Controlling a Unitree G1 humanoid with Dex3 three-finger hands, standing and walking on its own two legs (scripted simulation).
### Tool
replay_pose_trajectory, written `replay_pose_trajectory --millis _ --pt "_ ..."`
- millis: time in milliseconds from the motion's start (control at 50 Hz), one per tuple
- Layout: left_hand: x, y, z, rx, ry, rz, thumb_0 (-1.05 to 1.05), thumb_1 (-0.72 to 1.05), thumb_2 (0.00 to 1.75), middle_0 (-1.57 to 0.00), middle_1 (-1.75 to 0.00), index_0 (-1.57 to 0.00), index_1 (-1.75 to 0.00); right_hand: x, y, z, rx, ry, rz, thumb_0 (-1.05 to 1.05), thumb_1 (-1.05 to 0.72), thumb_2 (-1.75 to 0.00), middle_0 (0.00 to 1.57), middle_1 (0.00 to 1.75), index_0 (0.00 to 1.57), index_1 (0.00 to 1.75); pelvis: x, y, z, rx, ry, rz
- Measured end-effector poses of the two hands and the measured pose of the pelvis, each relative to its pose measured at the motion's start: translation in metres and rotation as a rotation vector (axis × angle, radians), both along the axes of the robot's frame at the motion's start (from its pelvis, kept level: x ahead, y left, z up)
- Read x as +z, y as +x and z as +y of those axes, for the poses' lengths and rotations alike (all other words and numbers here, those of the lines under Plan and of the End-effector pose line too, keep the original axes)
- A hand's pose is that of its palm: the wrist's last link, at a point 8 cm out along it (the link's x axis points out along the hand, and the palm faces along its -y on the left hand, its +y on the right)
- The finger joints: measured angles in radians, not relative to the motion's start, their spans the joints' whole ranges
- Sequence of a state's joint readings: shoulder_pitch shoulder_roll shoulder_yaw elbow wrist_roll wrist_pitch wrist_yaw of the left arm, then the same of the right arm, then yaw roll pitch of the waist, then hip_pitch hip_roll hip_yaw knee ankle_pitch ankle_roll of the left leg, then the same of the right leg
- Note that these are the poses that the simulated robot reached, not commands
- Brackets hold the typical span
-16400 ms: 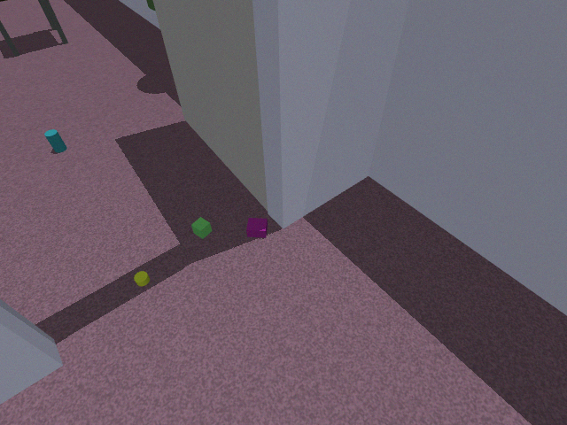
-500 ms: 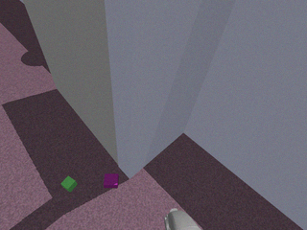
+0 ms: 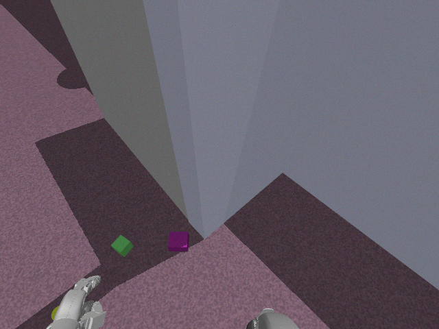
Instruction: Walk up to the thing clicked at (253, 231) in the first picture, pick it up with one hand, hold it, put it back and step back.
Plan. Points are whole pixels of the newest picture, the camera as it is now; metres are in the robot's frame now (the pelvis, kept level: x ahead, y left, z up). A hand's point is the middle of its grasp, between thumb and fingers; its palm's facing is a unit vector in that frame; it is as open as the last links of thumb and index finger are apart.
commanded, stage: walk up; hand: left
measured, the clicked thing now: (178, 241) +0.57 +0.21 -0.72
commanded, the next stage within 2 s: stand in 1.46 s
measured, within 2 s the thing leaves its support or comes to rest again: neither
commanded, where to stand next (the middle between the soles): +0.18 -0.02 m, yaw -3 degrees
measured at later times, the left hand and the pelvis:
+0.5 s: hand out of the picture +0.06 +0.28 -0.10, palm faces -0.02 -0.89 -0.46, open 7.4 cm; pelvis +0.04 -0.01 +0.03, yaw -2 degrees
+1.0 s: hand out of the picture +0.10 +0.27 -0.17, palm faces -0.14 -0.93 -0.34, open 7.4 cm; pelvis -0.01 +0.01 -0.01, yaw -6 degrees
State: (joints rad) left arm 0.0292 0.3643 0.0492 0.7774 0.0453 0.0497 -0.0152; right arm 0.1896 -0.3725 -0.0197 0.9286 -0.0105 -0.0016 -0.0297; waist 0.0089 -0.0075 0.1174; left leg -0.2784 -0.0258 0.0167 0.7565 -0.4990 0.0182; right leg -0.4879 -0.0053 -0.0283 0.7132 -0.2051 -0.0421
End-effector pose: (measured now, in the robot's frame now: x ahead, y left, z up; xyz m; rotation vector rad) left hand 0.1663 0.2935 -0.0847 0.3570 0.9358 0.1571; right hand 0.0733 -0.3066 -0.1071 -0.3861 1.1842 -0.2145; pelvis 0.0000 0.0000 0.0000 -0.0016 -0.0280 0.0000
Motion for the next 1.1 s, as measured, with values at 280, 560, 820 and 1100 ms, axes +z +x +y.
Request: replay_pose_trajectory --millis 280,560,820,1100 --pt "-0.006 -0.128 0.021 0.084 0.023 0.374 0.01 0.9 0.9 -0.21 -0.3 -0.2 -0.3 0.034 -0.043 -0.02 -0.062 0.005 0.046 0.01 -0.9 -0.9 0.2 0.3 0.21 0.3 0.026 0.008 -0.004 -0.049 -0.001 0.004" --pt "0.031 -0.102 0.03 0.124 0.104 0.277 0.01 0.9 0.9 -0.21 -0.3 -0.2 -0.3 0.018 0.05 -0.006 -0.004 0.093 -0.047 0.01 -0.9 -0.9 0.2 0.3 0.21 0.3 0.031 0.052 -0.002 -0.034 0.004 -0.042" --pt "-0.047 -0.008 0.028 0.037 -0.024 0.212 0.01 0.91 0.9 -0.2 -0.3 -0.2 -0.3 0.013 0.061 0.022 -0.013 -0.032 -0.058 0.01 -0.9 -0.9 0.2 0.3 0.21 0.3 -0.005 0.034 0.022 -0.035 0.001 -0.037" --pt "-0.023 -0.148 0.021 0.071 0.043 0.348 0.01 0.91 0.9 -0.21 -0.3 -0.2 -0.3 0.009 -0.022 -0.022 -0.08 -0.029 -0.091 0.01 -0.9 -0.9 0.2 0.3 0.21 0.3 -0.003 -0.032 -0.002 -0.084 -0.009 -0.025"
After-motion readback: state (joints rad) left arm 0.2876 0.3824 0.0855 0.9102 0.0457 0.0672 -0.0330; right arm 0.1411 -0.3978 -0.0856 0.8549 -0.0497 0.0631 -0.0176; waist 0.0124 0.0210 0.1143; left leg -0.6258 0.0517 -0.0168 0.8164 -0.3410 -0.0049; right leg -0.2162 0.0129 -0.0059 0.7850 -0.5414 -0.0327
